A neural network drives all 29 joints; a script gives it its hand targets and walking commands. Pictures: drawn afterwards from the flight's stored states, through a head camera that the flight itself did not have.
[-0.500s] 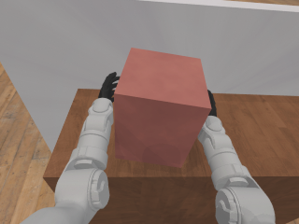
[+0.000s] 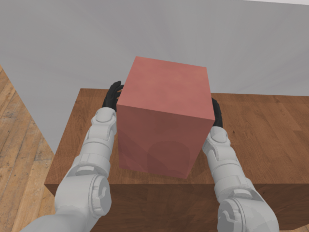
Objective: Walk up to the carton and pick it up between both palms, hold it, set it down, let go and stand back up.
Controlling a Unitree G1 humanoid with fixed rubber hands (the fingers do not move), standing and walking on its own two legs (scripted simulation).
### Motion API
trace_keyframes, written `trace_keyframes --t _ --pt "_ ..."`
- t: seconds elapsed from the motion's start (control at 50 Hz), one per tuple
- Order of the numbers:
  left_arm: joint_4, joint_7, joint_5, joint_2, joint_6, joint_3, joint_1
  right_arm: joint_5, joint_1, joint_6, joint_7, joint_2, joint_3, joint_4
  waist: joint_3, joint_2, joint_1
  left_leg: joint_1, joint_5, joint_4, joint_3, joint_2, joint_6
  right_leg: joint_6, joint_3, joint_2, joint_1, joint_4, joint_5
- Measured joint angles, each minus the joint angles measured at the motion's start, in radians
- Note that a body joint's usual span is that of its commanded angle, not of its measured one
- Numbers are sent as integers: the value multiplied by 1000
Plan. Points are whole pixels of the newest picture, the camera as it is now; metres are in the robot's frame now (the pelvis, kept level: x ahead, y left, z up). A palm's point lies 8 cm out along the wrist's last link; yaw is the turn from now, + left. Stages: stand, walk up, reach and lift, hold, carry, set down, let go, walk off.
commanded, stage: set down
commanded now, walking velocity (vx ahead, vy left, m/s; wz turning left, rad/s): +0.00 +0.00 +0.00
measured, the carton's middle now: (161, 118) +0.40 -0.01 +0.08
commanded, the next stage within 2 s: none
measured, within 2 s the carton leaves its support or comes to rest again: rests again in 0.84 s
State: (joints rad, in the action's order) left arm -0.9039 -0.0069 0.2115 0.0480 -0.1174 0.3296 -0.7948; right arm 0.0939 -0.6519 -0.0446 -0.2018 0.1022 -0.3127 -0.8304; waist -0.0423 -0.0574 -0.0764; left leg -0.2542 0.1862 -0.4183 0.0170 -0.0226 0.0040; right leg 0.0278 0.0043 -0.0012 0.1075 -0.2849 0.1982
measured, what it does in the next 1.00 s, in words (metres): stands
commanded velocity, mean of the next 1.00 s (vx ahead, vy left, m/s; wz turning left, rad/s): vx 0.00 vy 0.00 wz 0.00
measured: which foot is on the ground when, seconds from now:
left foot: down 0.00-1.00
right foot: down 0.00-1.00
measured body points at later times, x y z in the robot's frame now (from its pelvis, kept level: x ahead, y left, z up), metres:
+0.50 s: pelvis +0.00 +0.00 +0.00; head +0.02 +0.03 +0.45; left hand +0.43 +0.13 +0.08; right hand +0.38 -0.16 +0.07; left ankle +0.02 +0.11 -0.75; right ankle -0.03 -0.14 -0.75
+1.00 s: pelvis +0.00 +0.00 +0.00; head +0.03 +0.03 +0.45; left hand +0.43 +0.13 +0.06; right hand +0.37 -0.16 +0.05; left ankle +0.02 +0.11 -0.75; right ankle -0.03 -0.14 -0.75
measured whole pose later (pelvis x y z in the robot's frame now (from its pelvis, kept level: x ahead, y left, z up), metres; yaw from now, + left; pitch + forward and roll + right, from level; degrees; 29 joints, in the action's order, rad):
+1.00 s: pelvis +0.00 +0.00 +0.00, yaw -1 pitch +6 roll -1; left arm -1.03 -0.03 0.31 0.02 0.11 0.41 -0.80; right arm 0.31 -0.62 0.18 -0.17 0.16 -0.49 -0.89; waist -0.04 -0.06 -0.04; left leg -0.32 0.14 -0.35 0.00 -0.03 0.00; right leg 0.03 -0.02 0.00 0.20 -0.25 0.16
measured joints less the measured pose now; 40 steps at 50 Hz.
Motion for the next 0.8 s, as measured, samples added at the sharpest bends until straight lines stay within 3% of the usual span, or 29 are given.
trace_keyframes --t 0.8 --pt "-109 -22 64 -21 183 51 4 177 52 179 25 51 -138 -35 0 4 36 -62 -37 48 -17 -2 1 0 -15 0 78 26 -31"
